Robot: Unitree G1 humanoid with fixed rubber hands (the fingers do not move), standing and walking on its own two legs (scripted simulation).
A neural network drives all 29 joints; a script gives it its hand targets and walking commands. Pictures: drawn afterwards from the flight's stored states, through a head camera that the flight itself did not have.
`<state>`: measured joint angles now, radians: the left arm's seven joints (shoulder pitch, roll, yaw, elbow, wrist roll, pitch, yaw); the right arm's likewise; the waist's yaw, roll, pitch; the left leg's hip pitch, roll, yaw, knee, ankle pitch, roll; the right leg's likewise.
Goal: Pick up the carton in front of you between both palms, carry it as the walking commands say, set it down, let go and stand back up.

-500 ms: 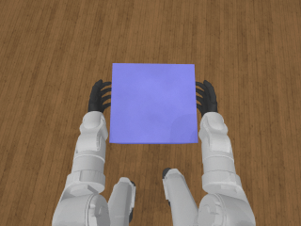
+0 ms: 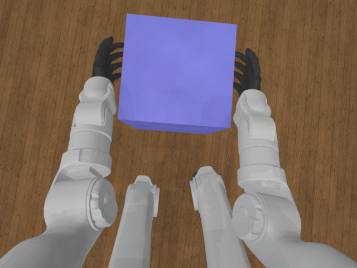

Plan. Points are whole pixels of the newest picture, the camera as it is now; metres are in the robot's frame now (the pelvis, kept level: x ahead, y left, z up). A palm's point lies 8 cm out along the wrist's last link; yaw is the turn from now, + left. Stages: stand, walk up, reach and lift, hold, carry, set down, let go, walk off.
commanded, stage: set down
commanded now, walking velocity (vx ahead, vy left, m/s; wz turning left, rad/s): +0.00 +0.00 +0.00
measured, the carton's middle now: (175, 88) +0.49 -0.03 -0.18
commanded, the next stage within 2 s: none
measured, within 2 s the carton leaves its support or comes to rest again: rests again in 1.28 s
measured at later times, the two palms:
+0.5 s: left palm (124, 82) +0.54 +0.11 -0.25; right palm (229, 95) +0.48 -0.18 -0.25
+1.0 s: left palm (129, 85) +0.55 +0.11 -0.32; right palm (226, 97) +0.49 -0.19 -0.31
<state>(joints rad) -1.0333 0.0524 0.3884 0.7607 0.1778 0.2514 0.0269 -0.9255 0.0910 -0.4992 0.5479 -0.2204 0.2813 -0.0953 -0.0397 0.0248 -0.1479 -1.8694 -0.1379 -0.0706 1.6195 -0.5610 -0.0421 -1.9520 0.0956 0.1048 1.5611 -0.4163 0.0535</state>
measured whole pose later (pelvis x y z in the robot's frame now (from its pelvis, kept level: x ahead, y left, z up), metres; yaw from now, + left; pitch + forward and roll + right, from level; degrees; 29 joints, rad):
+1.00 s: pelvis -0.01 +0.02 -0.15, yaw -1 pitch +42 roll -3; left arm -1.51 0.27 0.11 1.10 0.05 0.22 0.10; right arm -1.29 -0.09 -0.53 0.80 -0.08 0.23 -0.09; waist -0.11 0.00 0.25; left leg -2.23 -0.17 -0.05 2.17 -0.68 -0.02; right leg -2.27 0.08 0.06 2.07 -0.54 0.10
